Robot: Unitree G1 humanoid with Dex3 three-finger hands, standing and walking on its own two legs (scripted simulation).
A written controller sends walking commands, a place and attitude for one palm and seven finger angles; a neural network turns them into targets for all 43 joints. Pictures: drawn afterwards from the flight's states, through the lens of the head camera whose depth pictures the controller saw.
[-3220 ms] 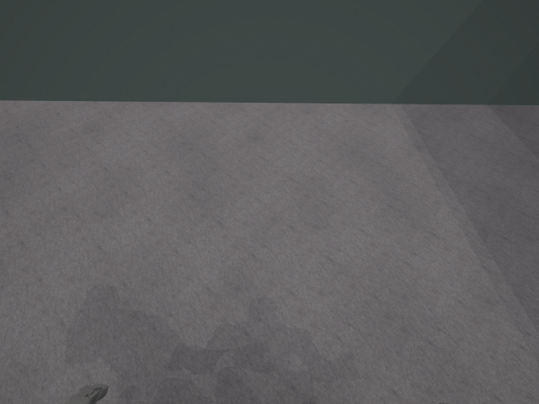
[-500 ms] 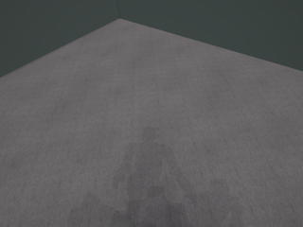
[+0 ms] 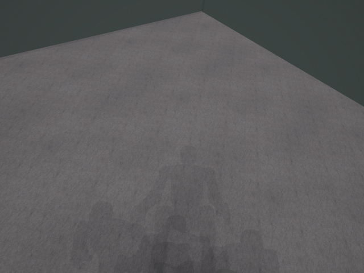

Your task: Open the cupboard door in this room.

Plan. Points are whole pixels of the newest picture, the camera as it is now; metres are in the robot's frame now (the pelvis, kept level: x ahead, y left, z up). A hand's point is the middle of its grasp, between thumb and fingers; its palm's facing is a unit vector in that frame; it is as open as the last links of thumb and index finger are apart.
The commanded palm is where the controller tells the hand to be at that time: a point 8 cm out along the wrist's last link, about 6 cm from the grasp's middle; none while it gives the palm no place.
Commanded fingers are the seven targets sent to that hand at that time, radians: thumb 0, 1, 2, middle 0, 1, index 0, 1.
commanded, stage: turn or walk to find it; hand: left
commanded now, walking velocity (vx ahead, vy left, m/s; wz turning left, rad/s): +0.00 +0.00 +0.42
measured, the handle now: out of the picture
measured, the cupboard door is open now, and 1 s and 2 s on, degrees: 0 0 0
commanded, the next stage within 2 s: none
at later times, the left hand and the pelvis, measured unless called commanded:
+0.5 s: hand out of the picture +0.01 +0.15 -0.15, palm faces +0.23 -0.93 -0.27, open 7.4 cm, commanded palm none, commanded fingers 0.00 0.90 0.90 -0.20 -0.30 -0.20 -0.30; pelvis -0.03 -0.06 +0.00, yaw +14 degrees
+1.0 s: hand out of the picture -0.14 +0.21 -0.18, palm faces +0.47 -0.85 -0.23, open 7.4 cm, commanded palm none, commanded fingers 0.00 0.90 0.90 -0.20 -0.30 -0.20 -0.30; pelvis -0.09 +0.00 +0.00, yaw +25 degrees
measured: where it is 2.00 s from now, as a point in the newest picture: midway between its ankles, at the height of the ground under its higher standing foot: outside the picture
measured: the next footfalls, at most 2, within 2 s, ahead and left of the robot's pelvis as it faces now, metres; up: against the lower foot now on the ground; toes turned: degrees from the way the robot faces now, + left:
right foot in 0.30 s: +0.03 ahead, -0.15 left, +0.00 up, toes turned +5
left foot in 0.76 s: -0.08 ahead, +0.09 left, +0.00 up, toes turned +25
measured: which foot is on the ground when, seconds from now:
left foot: down 0.00-0.30, up 0.32-0.74, down 0.76-1.00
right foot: up 0.00-0.28, down 0.30-0.78, up 0.80-1.00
